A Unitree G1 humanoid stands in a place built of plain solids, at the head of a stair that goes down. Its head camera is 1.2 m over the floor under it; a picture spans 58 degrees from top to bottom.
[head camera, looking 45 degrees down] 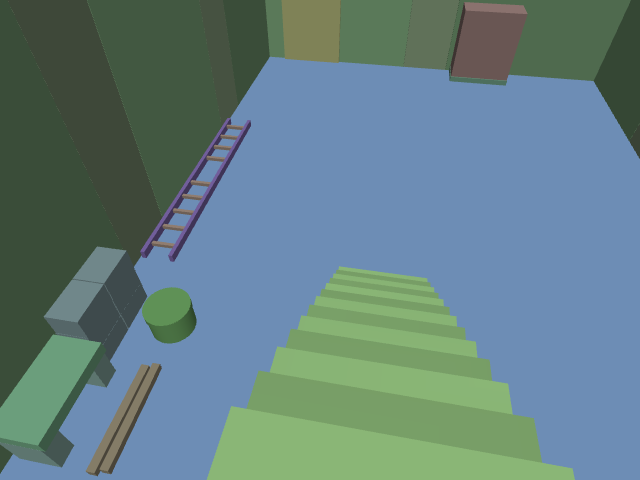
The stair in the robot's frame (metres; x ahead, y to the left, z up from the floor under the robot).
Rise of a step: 0.18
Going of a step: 0.21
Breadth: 0.91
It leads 10 degrees to the right of straight ahead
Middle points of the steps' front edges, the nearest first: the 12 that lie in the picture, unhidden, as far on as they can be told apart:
0.45 -0.20 0.00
0.66 -0.24 -0.18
0.87 -0.27 -0.37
1.08 -0.31 -0.55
1.28 -0.35 -0.74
1.49 -0.39 -0.92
1.70 -0.42 -1.11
1.91 -0.46 -1.29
2.11 -0.50 -1.48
2.32 -0.54 -1.66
2.53 -0.58 -1.85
2.73 -0.61 -2.03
